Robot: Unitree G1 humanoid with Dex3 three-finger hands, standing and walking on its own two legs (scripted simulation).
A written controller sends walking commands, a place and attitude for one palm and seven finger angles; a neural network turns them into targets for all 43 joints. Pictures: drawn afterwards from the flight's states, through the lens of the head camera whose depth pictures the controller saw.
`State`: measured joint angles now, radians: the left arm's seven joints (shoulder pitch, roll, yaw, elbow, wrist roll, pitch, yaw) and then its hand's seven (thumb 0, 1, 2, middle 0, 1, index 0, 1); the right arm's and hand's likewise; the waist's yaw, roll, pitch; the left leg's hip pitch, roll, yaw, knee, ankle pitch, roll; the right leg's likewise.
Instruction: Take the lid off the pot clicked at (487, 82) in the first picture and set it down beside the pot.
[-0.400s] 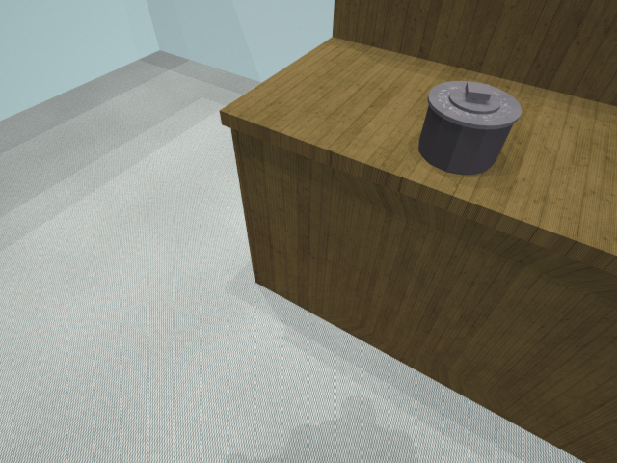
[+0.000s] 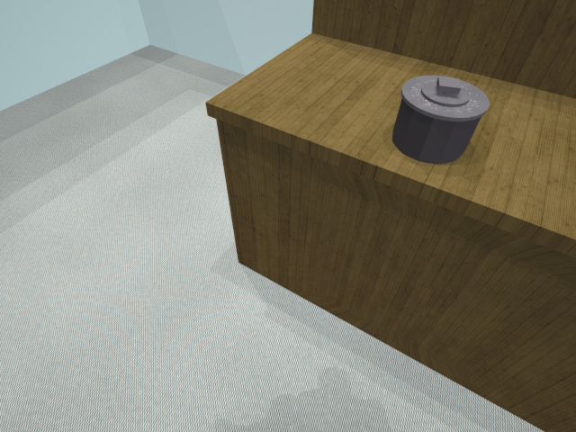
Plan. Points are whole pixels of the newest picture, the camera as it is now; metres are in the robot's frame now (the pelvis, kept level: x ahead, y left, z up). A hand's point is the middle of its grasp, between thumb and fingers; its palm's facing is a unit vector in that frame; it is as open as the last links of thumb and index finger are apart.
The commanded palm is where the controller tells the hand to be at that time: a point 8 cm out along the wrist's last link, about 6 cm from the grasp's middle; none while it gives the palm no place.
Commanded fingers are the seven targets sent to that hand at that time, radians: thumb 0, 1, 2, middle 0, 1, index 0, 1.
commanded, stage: look at it before walking up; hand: left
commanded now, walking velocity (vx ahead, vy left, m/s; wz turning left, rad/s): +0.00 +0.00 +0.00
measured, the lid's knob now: (448, 85) +0.74 -0.29 +0.14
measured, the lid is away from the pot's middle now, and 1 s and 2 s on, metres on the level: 0.00 0.00 0.00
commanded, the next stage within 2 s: turn to face it in 0.24 s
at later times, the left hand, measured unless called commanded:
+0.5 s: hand out of the picture +0.06 +0.22 -0.17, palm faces -0.02 -0.96 -0.29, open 7.4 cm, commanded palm none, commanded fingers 0.00 0.90 0.90 -0.20 -0.30 -0.20 -0.30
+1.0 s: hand out of the picture +0.07 +0.14 -0.16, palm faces -0.20 -0.94 -0.28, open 7.4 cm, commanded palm none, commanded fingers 0.00 0.90 0.90 -0.20 -0.30 -0.20 -0.30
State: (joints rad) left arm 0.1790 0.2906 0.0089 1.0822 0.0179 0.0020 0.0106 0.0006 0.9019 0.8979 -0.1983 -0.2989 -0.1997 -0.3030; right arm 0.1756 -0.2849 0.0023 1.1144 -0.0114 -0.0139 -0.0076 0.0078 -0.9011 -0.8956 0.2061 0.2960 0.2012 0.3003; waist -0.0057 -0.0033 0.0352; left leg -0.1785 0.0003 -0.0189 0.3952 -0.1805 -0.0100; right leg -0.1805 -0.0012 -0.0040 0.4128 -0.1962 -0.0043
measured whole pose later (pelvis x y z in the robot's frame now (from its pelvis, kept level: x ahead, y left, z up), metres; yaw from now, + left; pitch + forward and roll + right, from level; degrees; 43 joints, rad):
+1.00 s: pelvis -0.02 -0.04 +0.00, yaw -16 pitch +1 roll +3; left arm 0.26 0.18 0.06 0.96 0.02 0.03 0.01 0.00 0.90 0.90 -0.20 -0.30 -0.20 -0.30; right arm 0.14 -0.24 -0.06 0.98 -0.01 0.04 -0.03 0.01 -0.90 -0.90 0.20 0.30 0.20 0.30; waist 0.02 0.02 0.07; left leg -0.47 0.05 -0.01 1.04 -0.35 -0.06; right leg -0.27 0.08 0.06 0.44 -0.18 -0.10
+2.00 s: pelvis +0.06 -0.09 +0.00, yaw -29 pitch +0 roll +0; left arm 0.36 0.14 0.04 1.09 0.03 -0.06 0.02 -0.01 0.92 0.90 -0.20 -0.30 -0.20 -0.30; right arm 0.27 -0.19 -0.05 1.07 -0.02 -0.01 0.01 0.01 -0.91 -0.90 0.20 0.30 0.20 0.30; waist -0.02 0.01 0.04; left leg -0.55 0.10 0.09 0.89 -0.24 0.00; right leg 0.02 0.02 -0.10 0.31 -0.32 -0.04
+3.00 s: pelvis +0.24 -0.11 -0.02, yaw -28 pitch -2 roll -1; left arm 0.21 0.22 0.06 1.01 0.03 0.05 0.04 0.00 0.91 0.90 -0.20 -0.30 -0.20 -0.30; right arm 0.14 -0.20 -0.05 0.98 -0.01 0.01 -0.02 0.01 -0.91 -0.90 0.20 0.30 0.20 0.30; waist 0.01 -0.05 0.09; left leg -0.29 0.01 0.02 0.62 -0.30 -0.01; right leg -0.35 -0.11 -0.05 0.63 -0.29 0.05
